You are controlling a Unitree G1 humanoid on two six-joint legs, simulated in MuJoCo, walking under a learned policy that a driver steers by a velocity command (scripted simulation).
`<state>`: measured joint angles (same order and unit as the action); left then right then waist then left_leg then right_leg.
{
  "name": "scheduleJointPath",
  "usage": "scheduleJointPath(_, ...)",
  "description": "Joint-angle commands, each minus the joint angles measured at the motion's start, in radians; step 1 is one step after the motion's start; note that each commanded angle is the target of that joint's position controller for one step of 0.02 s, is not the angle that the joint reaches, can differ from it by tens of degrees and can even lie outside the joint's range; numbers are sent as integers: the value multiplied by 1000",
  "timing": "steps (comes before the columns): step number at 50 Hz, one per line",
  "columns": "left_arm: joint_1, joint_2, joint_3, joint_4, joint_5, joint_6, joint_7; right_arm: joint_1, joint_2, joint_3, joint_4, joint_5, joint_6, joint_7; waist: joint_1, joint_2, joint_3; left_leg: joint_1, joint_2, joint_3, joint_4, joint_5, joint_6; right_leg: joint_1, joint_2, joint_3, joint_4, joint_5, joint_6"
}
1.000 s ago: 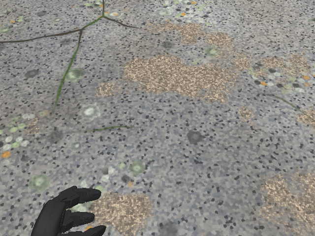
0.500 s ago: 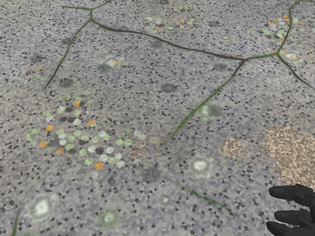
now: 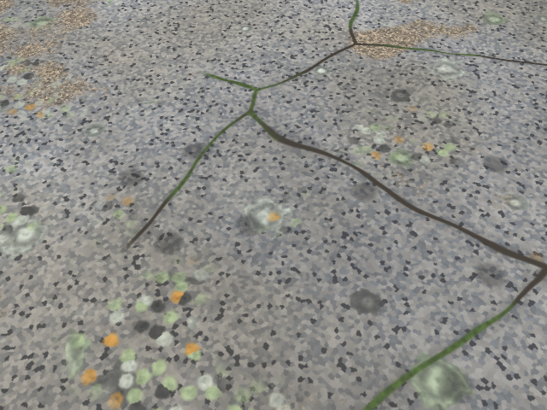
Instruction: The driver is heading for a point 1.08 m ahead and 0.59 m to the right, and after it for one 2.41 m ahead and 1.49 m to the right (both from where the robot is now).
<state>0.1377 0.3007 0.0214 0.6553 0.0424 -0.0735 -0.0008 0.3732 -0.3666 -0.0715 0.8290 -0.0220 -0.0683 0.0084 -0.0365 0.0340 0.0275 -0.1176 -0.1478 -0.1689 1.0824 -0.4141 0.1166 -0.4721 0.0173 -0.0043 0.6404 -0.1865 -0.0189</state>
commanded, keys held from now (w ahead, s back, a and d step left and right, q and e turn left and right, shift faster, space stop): w+e+shift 1.00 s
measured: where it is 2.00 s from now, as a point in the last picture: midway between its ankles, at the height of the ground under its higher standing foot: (504, 159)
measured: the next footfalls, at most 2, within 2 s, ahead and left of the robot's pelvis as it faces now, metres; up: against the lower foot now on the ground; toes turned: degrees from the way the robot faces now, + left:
left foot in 0.34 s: +0.51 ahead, +0.07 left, +0.00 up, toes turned -15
right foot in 0.78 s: +0.81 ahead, -0.29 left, +0.00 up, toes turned -39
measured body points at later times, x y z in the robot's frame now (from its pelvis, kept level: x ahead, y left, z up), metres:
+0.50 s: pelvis +0.44 -0.04 +0.02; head +0.46 -0.04 +0.47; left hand +0.62 +0.21 -0.10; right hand +0.48 -0.34 -0.07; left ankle +0.47 +0.08 -0.72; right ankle +0.33 -0.11 -0.61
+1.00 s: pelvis +0.84 -0.28 +0.02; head +0.86 -0.29 +0.47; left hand +1.05 -0.08 -0.11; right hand +0.81 -0.58 -0.05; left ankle +1.05 -0.21 -0.64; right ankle +0.78 -0.26 -0.71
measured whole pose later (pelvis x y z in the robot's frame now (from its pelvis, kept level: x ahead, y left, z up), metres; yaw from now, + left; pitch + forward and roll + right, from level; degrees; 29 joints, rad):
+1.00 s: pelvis +0.84 -0.28 +0.02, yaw -48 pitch +0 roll -1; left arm 0.43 0.33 0.06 0.81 0.01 -0.03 -0.01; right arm 0.10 -0.25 0.02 0.60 -0.06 -0.06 0.01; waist 0.05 -0.01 0.04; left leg -0.68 0.15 -0.10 1.03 -0.30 -0.07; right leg -0.14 0.23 0.09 0.42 -0.27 -0.18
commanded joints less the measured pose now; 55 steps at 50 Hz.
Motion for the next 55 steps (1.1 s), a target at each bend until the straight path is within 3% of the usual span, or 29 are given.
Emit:
scheduleJointPath(1, 232, 145, 72, 42, -23, 6, -18, -112, -47, 25, -134, -29, -32, 7, 97, -76, -79, -640, 127, 46, 285, 127, -17, 569, -299, 697, -382, -406, -246)
scheduleJointPath(2, 246, 123, 64, 63, -21, 5, -22, -179, -46, 28, -159, -41, -31, 12, 88, -41, -35, -611, 153, 58, 209, 127, -28, 474, -246, 598, -386, -300, -224)
scheduleJointPath(3, 272, 97, 52, 94, -21, 2, -20, -202, -27, 36, -187, -56, -24, 19, 60, -57, -3, -588, 169, 63, 150, 113, -47, 397, -202, 541, -400, -237, -216)
scheduleJointPath(5, 314, 104, 54, 133, -31, -9, -15, -223, 4, 55, -216, -64, -10, 29, 34, -106, 29, -590, 195, 85, 38, 68, -83, 337, -166, 494, -440, -164, -234)
scheduleJointPath(9, 277, 139, 75, 124, -36, -13, -9, -411, 23, 91, -298, -31, -17, 51, 44, -100, 77, -401, 188, 155, -351, 304, -140, 121, -96, 366, -544, -15, -223)
scheduleJointPath(11, 287, 168, 87, 125, -50, -18, -18, -436, 23, 93, -300, -14, -17, 51, 59, -101, 51, -225, 156, 183, -434, 429, -141, 76, -106, 358, -571, 124, -203)
scheduleJointPath(14, 333, 175, 92, 143, -57, -14, -18, -420, -21, 74, -293, -15, -19, 27, 61, -85, 6, -164, 141, 165, -533, 414, -123, 238, -123, 359, -436, 354, -158)
scheduleJointPath(16, 339, 205, 99, 151, -53, -9, -17, -229, -63, 46, -235, -23, -27, 0, -30, -45, -133, 80, 109, 182, -569, 286, -95, 262, -68, 304, -108, 592, -118)
scheduleJointPath(17, 313, 190, 97, 139, -55, -15, -20, -59, -107, 23, -205, -33, -32, -21, -114, -29, -225, 308, 216, 91, -556, 178, -69, 117, -23, 279, 149, 468, -99)
scheduleJointPath(18, 328, 53, 64, 105, -65, -25, -13, 108, -182, -5, -192, -62, -32, -41, -142, 143, -373, 545, 514, -262, -624, -232, -18, -90, 48, 191, 484, -63, -92)
scheduleJointPath(19, 376, 37, 47, 58, -79, -13, -11, 58, -220, -16, -191, -51, -17, -38, -71, 306, -435, 542, 649, -694, -812, -456, 56, -261, 60, 115, 687, -288, -92)
scheduleJointPath(20, 286, 86, 53, 78, -52, 7, -6, -36, -118, -5, -200, -41, -11, -37, -60, 150, -249, 406, 590, -592, -824, -454, 57, -349, -20, 97, 732, -180, -99)
scheduleJointPath(21, 210, 90, 55, 74, -33, 16, -15, -70, -45, 11, -194, -33, -15, -32, -58, 52, -135, 290, 541, -406, -815, -256, 46, -350, -52, 84, 695, -123, -94)
scheduleJointPath(22, 171, 76, 55, 72, -26, 25, -28, -75, -19, 17, -176, -37, -20, -27, -41, 14, -73, 201, 501, -274, -832, -64, 32, -327, -77, 82, 664, -105, -85)
scheduleJointPath(26, 64, 11, 38, 2, -9, 75, -62, -21, 25, 24, -89, 0, -52, -13, 19, 53, 21, 95, 452, 21, -893, 289, -5, -365, -138, 67, 615, -85, -65)
scheduleJointPath(31, -119, 27, 13, -95, -14, 73, -101, -76, -4, 18, -55, 1, -69, -14, 59, 18, 84, -15, 346, 355, -984, 551, -64, -235, -109, -56, 301, 189, -80)
scheduleJointPath(33, -166, 26, 5, -105, -15, 71, -110, -37, -47, 11, -37, 0, -69, -17, 54, -6, 103, -6, 335, 431, -966, 839, -78, -99, -47, -150, 158, 230, -117)
scheduleJointPath(35, -105, 61, 14, -79, -17, 68, -101, 10, -110, -3, -35, 1, -54, -26, 93, 35, 32, 105, 353, 443, -803, 1299, -93, 17, 36, -205, 127, 172, -150)
scheduleJointPath(37, 167, 128, 46, -5, -16, 62, -81, -36, -175, -21, -58, -8, -19, -37, 248, 75, -118, 87, 402, 419, -422, 1477, -83, 316, 87, -168, 117, 69, -198)
scheduleJointPath(38, 382, 177, 76, 68, -14, 60, -59, -68, -173, -21, -77, -15, -6, -34, 331, 40, -209, -61, 392, 402, -108, 1313, -81, 597, 99, -101, 59, 27, -231)
scheduleJointPath(39, 359, 241, 113, 83, -46, 77, -30, -79, -101, -12, -78, -20, -5, -18, 285, -152, -176, -324, 196, 396, 306, 324, -113, 753, 26, 60, -12, -48, -254)
scheduleJointPath(40, 240, 384, 130, 19, -3, 94, -27, 37, -30, 18, -202, -10, -22, -10, 114, -327, -303, -704, 104, 264, 650, -107, -164, 982, -253, 649, -146, -23, -455)
scheduleJointPath(41, 291, 348, 133, -9, -14, 100, -14, -81, -88, 19, -230, -14, -47, -11, 199, -117, -374, -781, 139, 89, 631, -10, -152, 971, -281, 808, -307, -203, -480)
scheduleJointPath(42, 267, 298, 122, 24, -21, 91, -3, -124, -81, 27, -238, -12, -60, -11, 152, -37, -187, -791, 194, 75, 501, 38, -143, 786, -270, 772, -386, -219, -431)
scheduleJointPath(44, 203, 232, 100, 42, -23, 56, 9, -134, -57, 40, -225, -39, -42, -16, 47, 50, -26, -644, 258, 79, 297, 31, -153, 458, -172, 591, -390, -44, -365)
scheduleJointPath(45, 174, 206, 87, 39, -24, 43, 10, -99, -57, 42, -214, -53, -16, -15, 4, 53, 0, -568, 272, 80, 234, 10, -167, 335, -138, 527, -398, 9, -360)
scheduleJointPath(47, 175, 182, 77, 43, -33, 20, 0, -130, -37, 45, -229, -54, 18, -11, -15, 36, 28, -493, 289, 105, 80, -23, -192, 176, -84, 449, -430, 38, -356)
scheduleJointPath(51, 166, 191, 90, 41, -34, 1, -14, -354, 27, 73, -314, -17, 16, 11, 43, -29, 72, -326, 252, 149, -310, 388, -197, 20, 9, 373, -480, 78, -279)
scheduleJointPath(55, 219, 214, 105, 58, -46, 2, -15, -375, -20, 58, -313, 3, 9, 10, 82, -68, 14, -202, 196, 131, -504, 478, -166, 200, -32, 427, -390, 272, -209)
Velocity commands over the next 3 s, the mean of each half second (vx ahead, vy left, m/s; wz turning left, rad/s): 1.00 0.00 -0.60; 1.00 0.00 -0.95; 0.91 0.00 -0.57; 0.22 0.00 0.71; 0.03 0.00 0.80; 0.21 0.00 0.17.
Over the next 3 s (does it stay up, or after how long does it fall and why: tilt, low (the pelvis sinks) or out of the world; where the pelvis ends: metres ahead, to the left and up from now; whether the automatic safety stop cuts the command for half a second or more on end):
stays up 1.34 -0.81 0.03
